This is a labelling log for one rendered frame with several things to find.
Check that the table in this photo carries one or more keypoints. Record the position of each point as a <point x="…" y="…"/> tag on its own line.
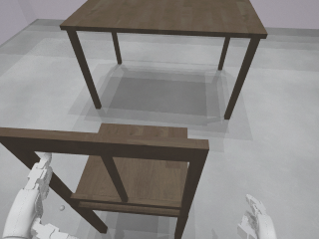
<point x="203" y="18"/>

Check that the left robot hand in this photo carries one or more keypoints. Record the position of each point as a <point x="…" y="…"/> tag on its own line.
<point x="22" y="220"/>

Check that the chair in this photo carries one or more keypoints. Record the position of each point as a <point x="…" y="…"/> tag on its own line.
<point x="131" y="168"/>

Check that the right robot hand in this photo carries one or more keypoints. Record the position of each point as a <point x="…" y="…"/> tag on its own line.
<point x="262" y="226"/>

